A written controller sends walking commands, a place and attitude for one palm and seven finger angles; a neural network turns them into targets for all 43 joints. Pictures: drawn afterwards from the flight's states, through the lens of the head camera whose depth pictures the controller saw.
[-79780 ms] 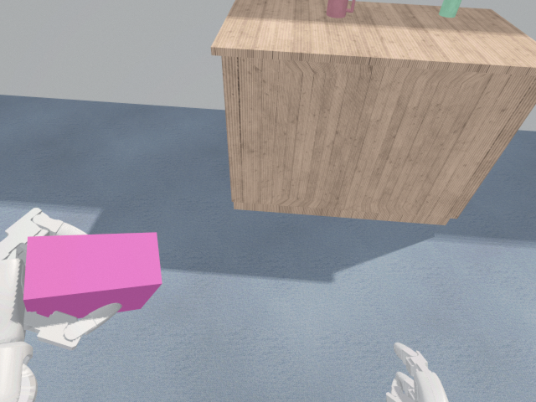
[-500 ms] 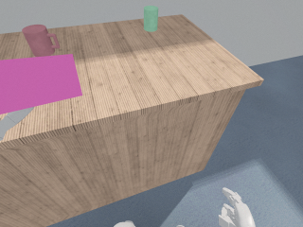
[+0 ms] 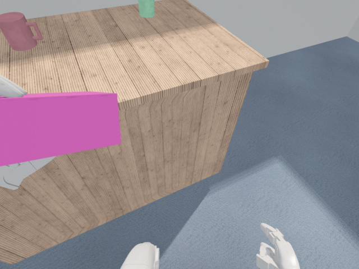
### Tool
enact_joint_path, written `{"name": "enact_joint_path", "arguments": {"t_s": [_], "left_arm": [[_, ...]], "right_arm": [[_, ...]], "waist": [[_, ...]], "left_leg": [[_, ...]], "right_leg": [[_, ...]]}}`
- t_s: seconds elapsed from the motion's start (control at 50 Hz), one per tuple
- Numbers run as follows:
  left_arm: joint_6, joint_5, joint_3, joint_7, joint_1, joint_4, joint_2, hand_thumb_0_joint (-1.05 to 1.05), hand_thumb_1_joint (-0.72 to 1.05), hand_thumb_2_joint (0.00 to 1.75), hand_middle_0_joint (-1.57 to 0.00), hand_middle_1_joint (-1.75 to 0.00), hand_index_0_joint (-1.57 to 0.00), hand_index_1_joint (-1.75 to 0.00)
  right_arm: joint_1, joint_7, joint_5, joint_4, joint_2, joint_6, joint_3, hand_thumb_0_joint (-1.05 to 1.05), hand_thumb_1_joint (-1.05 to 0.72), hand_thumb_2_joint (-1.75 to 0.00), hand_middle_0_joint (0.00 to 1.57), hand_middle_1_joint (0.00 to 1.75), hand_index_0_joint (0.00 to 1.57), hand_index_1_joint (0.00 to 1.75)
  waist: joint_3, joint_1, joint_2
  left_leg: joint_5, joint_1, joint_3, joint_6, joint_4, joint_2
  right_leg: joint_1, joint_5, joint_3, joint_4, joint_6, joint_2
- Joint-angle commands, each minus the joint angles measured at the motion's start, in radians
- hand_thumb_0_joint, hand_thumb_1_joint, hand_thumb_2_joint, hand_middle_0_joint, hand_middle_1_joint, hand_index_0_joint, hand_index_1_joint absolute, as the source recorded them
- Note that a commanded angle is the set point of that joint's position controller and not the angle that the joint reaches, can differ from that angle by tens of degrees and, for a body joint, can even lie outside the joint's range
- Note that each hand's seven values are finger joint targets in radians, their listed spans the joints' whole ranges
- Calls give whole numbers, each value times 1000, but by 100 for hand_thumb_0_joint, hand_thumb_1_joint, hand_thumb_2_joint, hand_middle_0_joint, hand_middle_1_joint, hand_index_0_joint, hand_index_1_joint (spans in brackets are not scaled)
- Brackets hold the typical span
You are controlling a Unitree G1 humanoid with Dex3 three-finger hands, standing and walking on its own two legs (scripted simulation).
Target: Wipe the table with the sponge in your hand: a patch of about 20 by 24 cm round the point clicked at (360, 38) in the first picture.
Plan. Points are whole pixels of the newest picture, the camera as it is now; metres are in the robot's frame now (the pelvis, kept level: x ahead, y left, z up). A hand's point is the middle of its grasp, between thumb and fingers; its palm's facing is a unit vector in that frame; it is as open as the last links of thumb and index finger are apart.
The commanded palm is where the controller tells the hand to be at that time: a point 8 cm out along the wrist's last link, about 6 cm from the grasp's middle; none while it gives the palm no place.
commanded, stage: step back with the hand held close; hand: left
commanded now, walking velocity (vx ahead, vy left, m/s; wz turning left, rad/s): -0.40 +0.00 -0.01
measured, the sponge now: (71, 117) +0.26 +0.15 +0.27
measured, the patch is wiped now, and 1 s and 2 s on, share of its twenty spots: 1.00 1.00 1.00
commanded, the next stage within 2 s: stop stepping back and stand still in 0.04 s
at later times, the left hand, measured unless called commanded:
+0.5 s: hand out of the picture +0.06 +0.22 +0.30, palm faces +0.49 -0.81 -0.31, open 10.1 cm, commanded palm +0.02 +0.26 +0.31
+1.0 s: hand out of the picture +0.02 +0.19 +0.31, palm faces +0.52 -0.79 -0.34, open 10.1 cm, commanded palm -0.03 +0.24 +0.31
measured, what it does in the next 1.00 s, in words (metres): walks backwards: left foot, then right foot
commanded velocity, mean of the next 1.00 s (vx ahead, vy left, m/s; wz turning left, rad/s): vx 0.15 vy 0.04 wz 0.00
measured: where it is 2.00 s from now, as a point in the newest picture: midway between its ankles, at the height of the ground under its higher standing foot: outside the picture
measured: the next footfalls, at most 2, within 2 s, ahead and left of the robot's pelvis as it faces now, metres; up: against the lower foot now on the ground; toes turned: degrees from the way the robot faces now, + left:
left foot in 0.12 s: -0.01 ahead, +0.13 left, +0.00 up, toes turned +3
right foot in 0.36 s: -0.06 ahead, -0.12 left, -0.01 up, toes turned -2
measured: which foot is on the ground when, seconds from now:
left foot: up 0.00-0.10, down 0.12-0.36, up 0.38-0.54, down 0.56-0.78, up 0.80-1.00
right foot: down 0.00-0.14, up 0.16-0.34, down 0.36-0.54, up 0.56-0.76, down 0.78-1.00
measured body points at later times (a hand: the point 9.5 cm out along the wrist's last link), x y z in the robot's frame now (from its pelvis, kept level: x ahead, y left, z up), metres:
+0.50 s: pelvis -0.15 -0.01 +0.00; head -0.17 +0.00 +0.45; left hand +0.03 +0.26 +0.32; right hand -0.01 -0.25 -0.09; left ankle -0.13 +0.10 -0.67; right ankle -0.10 -0.12 -0.72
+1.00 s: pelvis -0.19 -0.04 +0.01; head -0.20 -0.04 +0.46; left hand -0.01 +0.23 +0.32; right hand -0.04 -0.30 -0.07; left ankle -0.16 +0.10 -0.71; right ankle -0.18 -0.13 -0.72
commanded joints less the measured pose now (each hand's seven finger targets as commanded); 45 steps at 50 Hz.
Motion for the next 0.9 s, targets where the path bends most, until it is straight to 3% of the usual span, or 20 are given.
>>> {"name": "enact_joint_path", "arguments": {"t_s": [0.0, 0.08, 0.12, 0.14, 0.28, 0.32, 0.36, 0.4, 0.46, 0.5, 0.52, 0.54, 0.56, 0.6, 0.72, 0.74, 0.76, 0.78, 0.82, 0.88], "left_arm": [[-76, -5, 211, 51, -58, -237, 292, 0, 10, 130, -120, -160, -120, -160], [-86, -11, 249, 87, -98, -175, 319, 0, 10, 130, -120, -160, -120, -160], [-96, -24, 251, 82, -96, -165, 303, 0, 10, 130, -120, -160, -120, -160], [-104, -4, 239, 81, -99, -169, 313, 0, 10, 130, -120, -160, -120, -160], [-34, 17, 176, 75, -24, -149, 246, 0, 10, 130, -120, -160, -120, -160], [-31, 31, 152, 54, -62, -94, 246, 0, 10, 130, -120, -160, -120, -160], [-24, 31, 143, 43, -130, -28, 270, 0, 10, 130, -120, -160, -120, -160], [-25, 30, 129, 29, -231, -72, 274, 0, 10, 130, -120, -160, -120, -160], [-8, 29, 88, 42, -228, -29, 240, 0, 10, 130, -120, -160, -120, -160], [-7, 23, 46, 54, -218, -5, 208, 0, 10, 130, -120, -160, -120, -160], [-16, 23, 53, 62, -270, -60, 218, 0, 10, 130, -120, -160, -120, -160], [-25, 38, 79, 67, -366, -81, 254, 0, 10, 130, -120, -160, -120, -160], [-18, 44, 99, 59, -354, 37, 278, 0, 10, 130, -120, -160, -120, -160], [-2, 46, 64, 58, -327, 20, 263, 0, 10, 130, -120, -160, -120, -160], [8, 29, 54, 51, -88, -63, 186, 0, 10, 130, -120, -160, -120, -160], [5, 40, 82, 47, -66, -61, 218, 0, 10, 130, -120, -160, -120, -160], [-5, 41, 111, 39, -97, -81, 268, 0, 10, 130, -120, -160, -120, -160], [-32, 30, 145, 32, -175, -98, 296, 0, 10, 130, -120, -160, -120, -160], [-31, 23, 135, 36, -172, -96, 266, 0, 10, 130, -120, -160, -120, -160], [-32, 21, 114, 52, -149, -36, 235, 0, 10, 130, -120, -160, -120, -160]], "right_arm": [[-138, -19, -11, -211, -80, -26, -42, 0, -90, -90, 20, 30, 20, 30], [-52, -45, -11, -153, -133, -55, -90, 0, -90, -90, 20, 30, 20, 30], [-40, -30, -8, -144, -171, -92, -117, 0, -90, -90, 20, 30, 20, 30], [-35, -25, -25, -162, -148, -114, -104, 0, -90, -90, 20, 30, 20, 30], [-92, -5, -18, -177, -158, -114, -68, 0, -90, -90, 20, 30, 20, 30], [-99, -11, -25, -181, -153, -90, -58, 0, -90, -90, 20, 30, 20, 30], [-86, -13, -14, -154, -153, -76, -76, 0, -90, -90, 20, 30, 20, 30], [-91, -5, -10, -128, -152, -58, -71, 0, -90, -90, 20, 30, 20, 30], [-101, -27, -18, -129, -115, -38, -43, 0, -90, -90, 20, 30, 20, 30], [-95, -57, -27, -143, -129, -67, -26, 0, -90, -90, 20, 30, 20, 30], [-85, -57, -35, -151, -171, -83, -32, 0, -90, -90, 20, 30, 20, 30], [-87, -49, -25, -163, -153, -113, -31, 0, -90, -90, 20, 30, 20, 30], [-55, -37, -20, -145, -145, -122, -46, 0, -90, -90, 20, 30, 20, 30], [-59, -23, -17, -139, -116, -130, -31, 0, -90, -90, 20, 30, 20, 30], [-97, -31, -41, -178, -142, -110, -28, 0, -90, -90, 20, 30, 20, 30], [-73, -27, -42, -170, -131, -101, -34, 0, -90, -90, 20, 30, 20, 30], [-76, -20, -36, -167, -130, -88, -47, 0, -90, -90, 20, 30, 20, 30], [-74, -20, -34, -147, -145, -95, -39, 0, -90, -90, 20, 30, 20, 30], [-63, -17, -17, -136, -144, -84, -75, 0, -90, -90, 20, 30, 20, 30], [-72, -35, -26, -128, -115, -60, -49, 0, -90, -90, 20, 30, 20, 30]], "waist": [[-169, 28, -79], [-340, -6, -29], [-295, 6, 266], [-328, -4, 360], [-227, 26, 218], [-182, 29, 12], [-164, 25, -295], [-97, -6, -135], [-148, 0, -92], [-179, -4, 98], [-182, 3, 366], [-177, 19, 371], [-188, 25, 203], [-147, 21, 196], [-194, 60, 169], [-197, 61, -54], [-201, 55, -299], [-193, 20, -163], [-140, 8, -104], [-140, 7, -57]], "left_leg": [[-74, 147, -47, -2, -324, 63], [311, 461, 11, 36, -807, 94], [937, 656, -172, 148, -850, 355], [964, 598, -263, 199, -793, 353], [-204, 146, -122, 122, -829, 178], [-244, 62, 9, 89, -560, 53], [-87, 58, 11, 56, -7, -31], [50, 148, -81, 63, 68, 36], [-16, 412, -23, 103, -420, 63], [-106, 485, 7, 121, -798, 21], [-350, 480, -311, 191, -992, 177], [-334, 321, -446, 271, -1120, 291], [-295, 252, -426, 268, -1112, 289], [-368, 277, -429, 277, -1069, 276], [-292, 29, -66, 120, -769, 96], [-177, -48, 30, 103, -451, 18], [-97, -148, 48, 72, -92, -37], [12, -103, -13, 52, 58, -3], [83, -74, -106, 55, -19, 56], [103, 247, -17, 79, -438, 67]], "right_leg": [[46, 873, 174, -150, -140, -310], [34, 699, 179, -4, -64, -213], [-305, -97, 56, 264, 11, 9], [-313, -237, 79, 381, 14, 15], [132, 1, -39, -48, -4, 4], [173, 66, -49, -267, -35, -33], [-82, -313, 457, -509, -179, -323], [-302, -322, 434, -504, -203, -336], [-384, -360, 214, -374, -148, -268], [-306, -343, 74, -128, -98, -132], [-353, -247, -38, 204, -40, 23], [-330, -170, -32, 505, -16, 55], [-302, -101, 5, 648, -16, 33], [-413, -91, 52, 595, -10, -35], [286, -38, -123, -212, -45, 34], [337, 5, 19, -319, -97, -69], [313, 9, 405, -459, -194, -296], [183, 250, 408, -447, -201, -340], [63, -59, 467, -474, -219, -375], [-101, -113, 230, -420, -162, -302]]}}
